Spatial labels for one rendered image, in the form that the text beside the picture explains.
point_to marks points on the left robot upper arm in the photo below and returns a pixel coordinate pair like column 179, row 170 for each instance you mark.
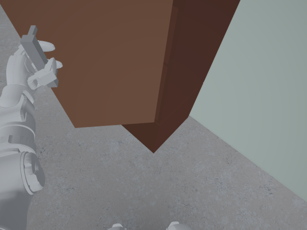
column 21, row 176

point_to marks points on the left robot forearm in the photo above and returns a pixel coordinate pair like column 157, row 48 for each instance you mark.
column 17, row 124

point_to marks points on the cupboard door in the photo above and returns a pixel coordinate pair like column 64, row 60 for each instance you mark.
column 112, row 52

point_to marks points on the right robot shin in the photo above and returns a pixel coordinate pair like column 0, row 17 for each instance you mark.
column 174, row 222

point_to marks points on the left robot shin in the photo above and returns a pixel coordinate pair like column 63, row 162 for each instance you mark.
column 117, row 225

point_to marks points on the robot shin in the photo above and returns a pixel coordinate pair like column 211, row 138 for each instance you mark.
column 174, row 222
column 117, row 225

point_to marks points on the handle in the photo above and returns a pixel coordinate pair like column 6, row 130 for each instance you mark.
column 35, row 52

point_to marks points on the left robot hand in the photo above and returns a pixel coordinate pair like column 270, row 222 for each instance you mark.
column 20, row 71

